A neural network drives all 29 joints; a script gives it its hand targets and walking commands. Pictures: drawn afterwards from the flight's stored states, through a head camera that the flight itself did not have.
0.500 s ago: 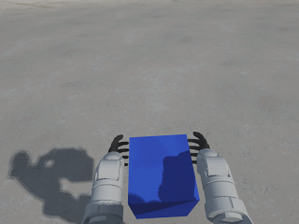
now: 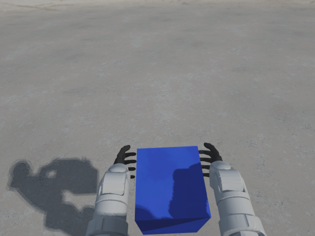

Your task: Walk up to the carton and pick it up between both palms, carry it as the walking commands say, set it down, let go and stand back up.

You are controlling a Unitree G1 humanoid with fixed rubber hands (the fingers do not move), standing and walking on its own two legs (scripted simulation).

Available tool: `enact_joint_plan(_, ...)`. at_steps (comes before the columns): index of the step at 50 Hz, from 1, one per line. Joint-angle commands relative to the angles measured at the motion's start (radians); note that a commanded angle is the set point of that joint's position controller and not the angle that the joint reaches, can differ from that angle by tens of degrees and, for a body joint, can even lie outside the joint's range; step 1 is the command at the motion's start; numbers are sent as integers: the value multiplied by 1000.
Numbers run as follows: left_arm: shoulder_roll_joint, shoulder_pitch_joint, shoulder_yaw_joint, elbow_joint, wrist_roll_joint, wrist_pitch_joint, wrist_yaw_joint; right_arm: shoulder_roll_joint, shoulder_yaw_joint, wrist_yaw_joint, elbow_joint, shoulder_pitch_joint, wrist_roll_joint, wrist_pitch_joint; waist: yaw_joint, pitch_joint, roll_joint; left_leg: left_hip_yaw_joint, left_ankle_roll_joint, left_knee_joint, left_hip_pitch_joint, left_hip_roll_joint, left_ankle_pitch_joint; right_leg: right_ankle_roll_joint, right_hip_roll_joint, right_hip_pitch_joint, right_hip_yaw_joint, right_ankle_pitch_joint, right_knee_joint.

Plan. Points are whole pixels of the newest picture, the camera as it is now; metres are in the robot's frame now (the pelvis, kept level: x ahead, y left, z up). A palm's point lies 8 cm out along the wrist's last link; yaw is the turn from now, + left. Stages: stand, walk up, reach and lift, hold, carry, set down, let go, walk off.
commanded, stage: reach and lift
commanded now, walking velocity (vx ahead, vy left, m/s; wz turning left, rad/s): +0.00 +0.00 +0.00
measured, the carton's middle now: (168, 193) +0.29 +0.00 -0.04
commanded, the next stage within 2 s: hold in 0.28 s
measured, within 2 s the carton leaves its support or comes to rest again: neither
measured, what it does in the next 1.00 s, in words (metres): stands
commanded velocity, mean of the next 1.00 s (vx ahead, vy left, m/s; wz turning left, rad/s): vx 0.00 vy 0.00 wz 0.00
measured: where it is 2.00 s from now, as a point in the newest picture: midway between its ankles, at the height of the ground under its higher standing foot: outside the picture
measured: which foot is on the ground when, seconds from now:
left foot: down 0.00-1.00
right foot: down 0.00-1.00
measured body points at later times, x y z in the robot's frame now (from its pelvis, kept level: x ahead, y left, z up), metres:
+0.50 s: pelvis -0.01 +0.00 +0.00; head -0.07 +0.00 +0.44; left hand +0.30 +0.13 +0.05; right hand +0.30 -0.13 +0.05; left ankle +0.03 +0.13 -0.74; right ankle +0.02 -0.14 -0.74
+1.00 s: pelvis -0.01 +0.00 +0.00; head -0.07 +0.00 +0.44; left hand +0.30 +0.13 +0.05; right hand +0.30 -0.13 +0.05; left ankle +0.03 +0.13 -0.74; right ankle +0.02 -0.14 -0.74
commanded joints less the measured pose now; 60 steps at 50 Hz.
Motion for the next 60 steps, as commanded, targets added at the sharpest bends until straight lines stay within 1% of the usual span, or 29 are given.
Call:
enact_joint_plan(1,-1053,-513,-484,-68,-296,-52,-270,1052,475,267,-53,-507,289,-43,-2,-268,10,66,-4,-55,104,-53,164,-1,61,2,-76,156,-69)
enact_joint_plan(12,-1042,-497,-501,-99,-311,-42,-276,1051,495,271,-84,-491,303,-32,-2,-247,5,70,-2,-58,93,-54,114,-1,60,-12,-75,111,-72)
enact_joint_plan(31,-1037,-508,-504,-104,-314,-33,-285,1055,497,278,-83,-504,308,-24,1,-227,3,77,-1,-60,78,-52,40,-4,55,-41,-74,39,-78)
enact_joint_plan(60,-1037,-447,-531,-144,-324,-27,-280,1034,530,273,-142,-453,321,-21,2,-240,5,71,-3,-59,93,-52,110,-2,59,-19,-75,112,-75)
